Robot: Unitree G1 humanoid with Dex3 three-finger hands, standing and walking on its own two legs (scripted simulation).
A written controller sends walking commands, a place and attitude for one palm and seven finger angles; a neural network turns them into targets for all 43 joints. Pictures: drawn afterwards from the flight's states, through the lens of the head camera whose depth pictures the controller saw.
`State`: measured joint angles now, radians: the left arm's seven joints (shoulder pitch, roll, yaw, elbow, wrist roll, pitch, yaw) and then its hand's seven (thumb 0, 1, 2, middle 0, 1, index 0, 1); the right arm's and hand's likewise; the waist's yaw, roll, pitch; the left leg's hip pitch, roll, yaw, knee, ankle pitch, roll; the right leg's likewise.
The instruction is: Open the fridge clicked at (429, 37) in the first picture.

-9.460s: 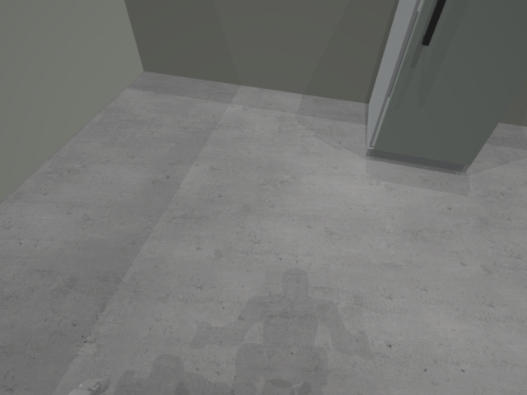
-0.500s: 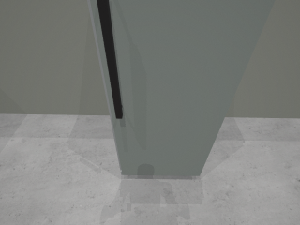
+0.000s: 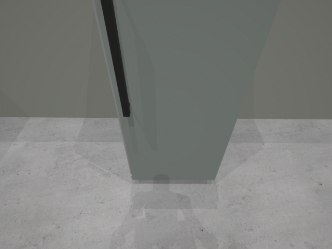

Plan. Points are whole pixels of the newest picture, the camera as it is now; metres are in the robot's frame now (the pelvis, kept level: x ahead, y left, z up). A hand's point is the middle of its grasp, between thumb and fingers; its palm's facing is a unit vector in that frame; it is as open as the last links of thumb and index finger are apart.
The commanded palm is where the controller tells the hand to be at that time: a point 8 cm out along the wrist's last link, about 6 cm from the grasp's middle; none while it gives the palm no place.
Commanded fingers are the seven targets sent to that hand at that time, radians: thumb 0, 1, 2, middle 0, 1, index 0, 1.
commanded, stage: come to a stop and stand still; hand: left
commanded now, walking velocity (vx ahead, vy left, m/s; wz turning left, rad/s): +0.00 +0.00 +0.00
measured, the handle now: (117, 52) +0.63 +0.19 +0.18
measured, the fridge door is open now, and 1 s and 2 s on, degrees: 0 0 0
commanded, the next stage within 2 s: look again from close up in 0.46 s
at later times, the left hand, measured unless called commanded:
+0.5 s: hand out of the picture -0.03 +0.18 -0.17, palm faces +0.07 -0.97 -0.24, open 7.4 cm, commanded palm none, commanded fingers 0.00 0.90 0.90 -0.20 -0.30 -0.20 -0.30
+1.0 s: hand out of the picture -0.04 +0.15 -0.17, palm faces +0.07 -0.98 -0.19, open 7.4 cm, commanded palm none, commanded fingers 0.00 0.90 0.90 -0.20 -0.30 -0.20 -0.30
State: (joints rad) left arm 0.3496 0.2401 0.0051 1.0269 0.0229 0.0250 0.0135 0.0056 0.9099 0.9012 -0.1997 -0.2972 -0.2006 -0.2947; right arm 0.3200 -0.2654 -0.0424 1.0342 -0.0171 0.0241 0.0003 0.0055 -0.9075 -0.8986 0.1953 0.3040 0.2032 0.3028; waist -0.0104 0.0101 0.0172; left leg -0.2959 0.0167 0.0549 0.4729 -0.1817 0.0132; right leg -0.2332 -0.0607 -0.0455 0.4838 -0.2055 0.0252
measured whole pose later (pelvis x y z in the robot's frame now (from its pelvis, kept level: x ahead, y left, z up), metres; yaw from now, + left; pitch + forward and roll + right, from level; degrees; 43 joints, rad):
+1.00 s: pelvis -0.02 -0.02 +0.00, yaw +1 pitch -1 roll +0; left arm 0.35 0.13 0.01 1.08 0.02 0.01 0.03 0.00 0.91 0.90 -0.20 -0.30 -0.20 -0.29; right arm 0.31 -0.15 -0.02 1.07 -0.01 0.01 -0.02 0.00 -0.91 -0.90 0.20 0.30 0.20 0.30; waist 0.00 0.01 0.02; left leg -0.23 0.01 0.02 0.48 -0.23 0.00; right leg -0.29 -0.03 -0.02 0.47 -0.17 0.00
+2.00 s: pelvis +0.06 -0.01 -0.01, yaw +1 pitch +1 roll +0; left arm 0.41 0.12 0.04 1.08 0.02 0.00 0.01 0.00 0.91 0.90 -0.20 -0.30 -0.20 -0.29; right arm 0.40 -0.15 -0.02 1.09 -0.02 -0.01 -0.02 0.00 -0.91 -0.90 0.19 0.30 0.20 0.30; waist 0.01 0.01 -0.02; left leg -0.18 0.01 0.03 0.56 -0.39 0.01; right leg -0.26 -0.02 -0.01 0.58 -0.33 0.00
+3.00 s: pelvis +0.17 +0.04 -0.02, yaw +2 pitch -5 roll +2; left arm 0.25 0.19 0.04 0.94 0.01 0.07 0.05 0.00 0.91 0.90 -0.20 -0.30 -0.20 -0.30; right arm 0.25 -0.20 -0.06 0.88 -0.03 0.05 -0.01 0.00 -0.91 -0.90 0.19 0.30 0.20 0.30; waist 0.01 0.01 0.00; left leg -0.20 -0.04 0.11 0.60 -0.30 0.04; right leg -0.43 -0.07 -0.05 0.67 -0.25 -0.01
